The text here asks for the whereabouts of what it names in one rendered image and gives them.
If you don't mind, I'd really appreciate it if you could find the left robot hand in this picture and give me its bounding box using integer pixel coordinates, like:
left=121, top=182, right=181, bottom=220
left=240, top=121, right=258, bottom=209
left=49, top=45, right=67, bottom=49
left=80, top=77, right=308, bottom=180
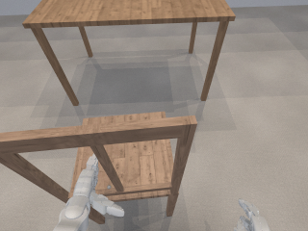
left=73, top=153, right=125, bottom=217

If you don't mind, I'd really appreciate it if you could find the chair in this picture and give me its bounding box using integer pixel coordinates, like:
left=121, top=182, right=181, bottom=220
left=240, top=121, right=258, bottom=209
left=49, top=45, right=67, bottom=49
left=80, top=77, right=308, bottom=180
left=0, top=111, right=197, bottom=224

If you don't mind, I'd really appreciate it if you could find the left robot forearm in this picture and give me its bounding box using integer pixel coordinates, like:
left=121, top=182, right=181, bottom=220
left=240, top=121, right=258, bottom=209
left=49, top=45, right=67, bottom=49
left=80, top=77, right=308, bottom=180
left=53, top=195, right=90, bottom=231

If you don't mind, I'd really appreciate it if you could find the right robot hand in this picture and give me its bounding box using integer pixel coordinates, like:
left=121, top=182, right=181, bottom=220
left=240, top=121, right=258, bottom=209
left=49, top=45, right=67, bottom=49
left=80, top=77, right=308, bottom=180
left=234, top=198, right=270, bottom=231

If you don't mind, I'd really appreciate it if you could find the table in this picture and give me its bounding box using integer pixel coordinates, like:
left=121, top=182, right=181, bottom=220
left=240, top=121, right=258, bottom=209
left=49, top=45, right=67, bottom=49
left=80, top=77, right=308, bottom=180
left=22, top=0, right=236, bottom=106

